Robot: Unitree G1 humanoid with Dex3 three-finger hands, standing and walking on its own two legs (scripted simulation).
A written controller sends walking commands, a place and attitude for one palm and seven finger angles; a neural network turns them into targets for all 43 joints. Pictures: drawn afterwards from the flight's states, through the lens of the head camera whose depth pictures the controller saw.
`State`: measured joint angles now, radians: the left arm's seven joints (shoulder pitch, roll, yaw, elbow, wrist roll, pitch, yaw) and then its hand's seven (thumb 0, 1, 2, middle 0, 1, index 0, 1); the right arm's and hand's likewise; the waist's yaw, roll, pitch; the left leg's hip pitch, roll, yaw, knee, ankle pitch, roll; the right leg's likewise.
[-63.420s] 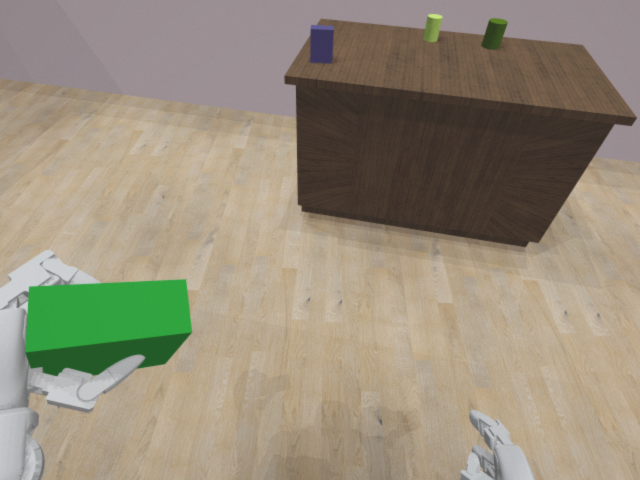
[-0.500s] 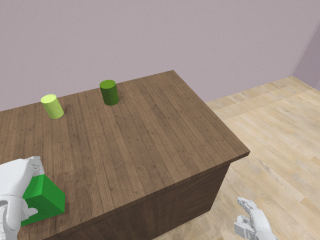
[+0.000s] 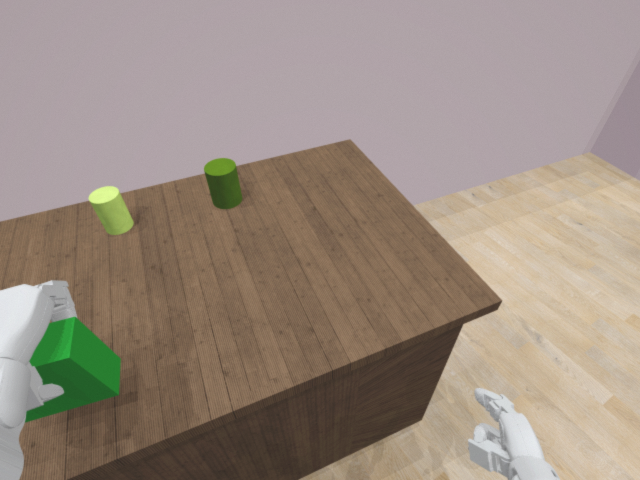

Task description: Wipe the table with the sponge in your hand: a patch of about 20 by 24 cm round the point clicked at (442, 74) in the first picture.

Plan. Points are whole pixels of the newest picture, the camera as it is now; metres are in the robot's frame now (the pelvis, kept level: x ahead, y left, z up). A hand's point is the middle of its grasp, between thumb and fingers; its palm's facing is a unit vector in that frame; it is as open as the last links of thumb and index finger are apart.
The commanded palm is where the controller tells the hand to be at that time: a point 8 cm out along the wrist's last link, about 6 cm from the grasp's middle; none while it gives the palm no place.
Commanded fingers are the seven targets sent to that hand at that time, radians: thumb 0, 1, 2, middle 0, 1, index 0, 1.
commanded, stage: lift the sponge slowly off the table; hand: left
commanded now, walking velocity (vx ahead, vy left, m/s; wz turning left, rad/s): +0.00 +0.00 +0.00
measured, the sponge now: (50, 379) +0.17 +0.37 +0.03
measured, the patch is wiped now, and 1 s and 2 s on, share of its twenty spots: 1.00 1.00 1.00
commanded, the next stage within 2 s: bring the sponge back beside the body in 0.28 s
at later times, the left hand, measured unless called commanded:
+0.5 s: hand (38, 346) +0.18 +0.36 +0.10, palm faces +0.04 -0.09 -1.00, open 9.2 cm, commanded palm +0.15 +0.35 +0.17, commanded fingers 0.00 0.10 1.30 -1.20 -1.60 -1.20 -1.60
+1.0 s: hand (63, 341) +0.19 +0.33 +0.11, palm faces +0.10 -0.12 -0.99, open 9.2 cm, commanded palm +0.15 +0.32 +0.18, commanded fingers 0.00 0.10 1.30 -1.20 -1.60 -1.20 -1.60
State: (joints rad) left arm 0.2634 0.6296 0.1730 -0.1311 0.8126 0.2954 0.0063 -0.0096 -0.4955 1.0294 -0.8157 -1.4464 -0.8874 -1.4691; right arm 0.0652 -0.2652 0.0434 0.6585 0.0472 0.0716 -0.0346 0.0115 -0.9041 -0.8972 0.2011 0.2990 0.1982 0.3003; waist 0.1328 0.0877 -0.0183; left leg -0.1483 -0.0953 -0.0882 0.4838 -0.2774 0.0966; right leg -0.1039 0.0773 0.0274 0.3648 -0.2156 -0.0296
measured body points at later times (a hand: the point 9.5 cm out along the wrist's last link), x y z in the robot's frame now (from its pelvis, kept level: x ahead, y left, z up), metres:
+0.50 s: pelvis +0.00 +0.01 +0.00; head -0.02 -0.01 +0.45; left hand +0.18 +0.36 +0.16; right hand +0.24 -0.19 -0.07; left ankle -0.02 +0.06 -0.74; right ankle -0.01 -0.11 -0.74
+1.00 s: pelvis -0.01 +0.01 +0.00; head -0.03 -0.01 +0.45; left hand +0.18 +0.33 +0.16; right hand +0.24 -0.18 -0.07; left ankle -0.02 +0.06 -0.74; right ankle -0.01 -0.11 -0.74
